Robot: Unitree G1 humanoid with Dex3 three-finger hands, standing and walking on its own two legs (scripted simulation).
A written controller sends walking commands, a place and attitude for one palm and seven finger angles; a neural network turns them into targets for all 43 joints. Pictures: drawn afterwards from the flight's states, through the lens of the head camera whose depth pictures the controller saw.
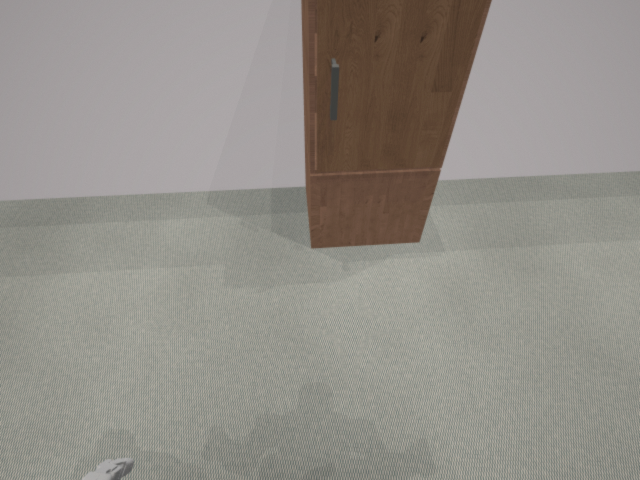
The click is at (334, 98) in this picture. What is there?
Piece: cupboard door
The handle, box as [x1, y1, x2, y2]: [330, 58, 338, 119]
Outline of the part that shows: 331,58 332,70 330,118 336,119 338,64 335,63 334,58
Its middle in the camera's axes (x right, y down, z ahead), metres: +0.03 -0.41 +1.08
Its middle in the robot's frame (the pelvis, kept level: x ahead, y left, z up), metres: +1.09 +0.02 -0.04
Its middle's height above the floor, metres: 0.73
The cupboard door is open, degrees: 0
